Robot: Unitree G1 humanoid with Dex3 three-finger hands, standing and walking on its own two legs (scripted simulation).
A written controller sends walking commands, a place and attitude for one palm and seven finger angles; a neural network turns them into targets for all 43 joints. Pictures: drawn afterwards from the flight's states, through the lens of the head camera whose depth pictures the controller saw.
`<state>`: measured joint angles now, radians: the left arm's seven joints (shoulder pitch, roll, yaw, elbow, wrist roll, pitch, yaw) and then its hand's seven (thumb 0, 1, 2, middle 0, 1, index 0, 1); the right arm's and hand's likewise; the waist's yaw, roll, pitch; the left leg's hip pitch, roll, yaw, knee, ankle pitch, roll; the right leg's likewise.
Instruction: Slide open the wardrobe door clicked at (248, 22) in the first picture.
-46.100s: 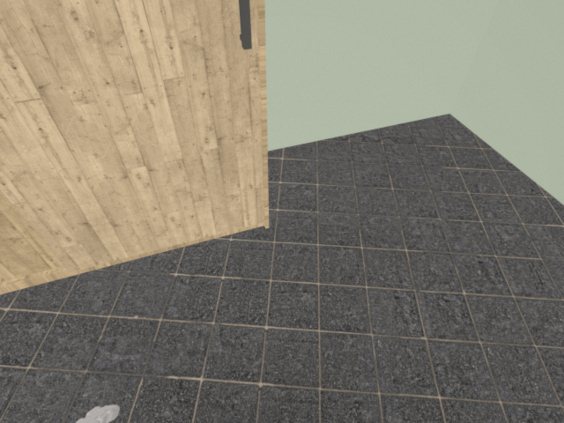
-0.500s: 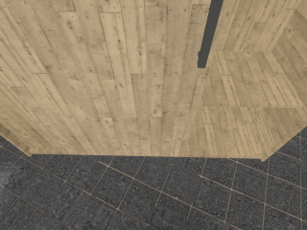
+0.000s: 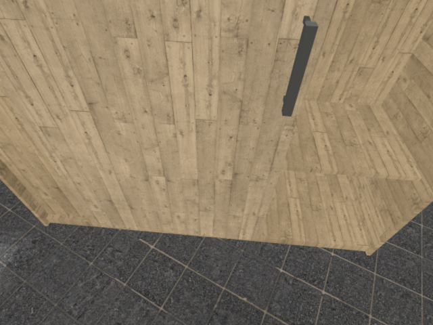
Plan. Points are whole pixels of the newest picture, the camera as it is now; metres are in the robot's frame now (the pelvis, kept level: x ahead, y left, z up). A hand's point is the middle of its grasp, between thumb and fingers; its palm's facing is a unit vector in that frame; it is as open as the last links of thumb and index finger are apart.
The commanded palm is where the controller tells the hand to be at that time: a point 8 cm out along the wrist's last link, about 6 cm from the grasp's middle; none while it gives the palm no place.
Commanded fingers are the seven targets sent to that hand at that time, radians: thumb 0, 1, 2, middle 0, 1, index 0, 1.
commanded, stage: let the arm hang, fingers relaxed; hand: right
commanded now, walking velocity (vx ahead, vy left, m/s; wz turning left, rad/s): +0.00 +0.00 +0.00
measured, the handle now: (296, 69) +0.60 -0.12 +0.19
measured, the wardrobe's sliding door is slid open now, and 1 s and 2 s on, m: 0.54 0.54 0.54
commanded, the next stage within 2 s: look to check the result in 0.14 s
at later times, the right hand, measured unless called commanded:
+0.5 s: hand out of the picture -0.04 -0.17 -0.18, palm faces +0.01 +0.98 -0.18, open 7.4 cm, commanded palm none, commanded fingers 0.00 -0.90 -0.90 0.20 0.30 0.20 0.30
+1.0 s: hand out of the picture -0.01 -0.17 -0.18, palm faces +0.00 +0.98 -0.19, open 7.4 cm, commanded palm none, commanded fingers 0.00 -0.90 -0.90 0.20 0.30 0.20 0.30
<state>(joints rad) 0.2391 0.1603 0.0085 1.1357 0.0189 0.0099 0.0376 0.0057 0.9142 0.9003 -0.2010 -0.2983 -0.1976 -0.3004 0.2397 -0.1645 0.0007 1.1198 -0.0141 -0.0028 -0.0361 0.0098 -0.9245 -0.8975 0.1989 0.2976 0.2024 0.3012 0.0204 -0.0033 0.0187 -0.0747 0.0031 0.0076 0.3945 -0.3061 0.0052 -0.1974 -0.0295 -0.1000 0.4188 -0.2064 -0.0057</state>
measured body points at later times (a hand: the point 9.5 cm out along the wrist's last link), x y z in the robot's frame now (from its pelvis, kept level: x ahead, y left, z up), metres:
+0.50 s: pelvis -0.01 -0.01 +0.00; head +0.01 -0.01 +0.45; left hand -0.01 +0.22 -0.16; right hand -0.03 -0.22 -0.16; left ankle -0.06 +0.11 -0.74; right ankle +0.01 -0.11 -0.74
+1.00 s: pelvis -0.01 -0.01 +0.00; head +0.01 -0.01 +0.45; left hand +0.00 +0.22 -0.16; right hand -0.01 -0.23 -0.16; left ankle -0.06 +0.11 -0.74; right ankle +0.01 -0.11 -0.74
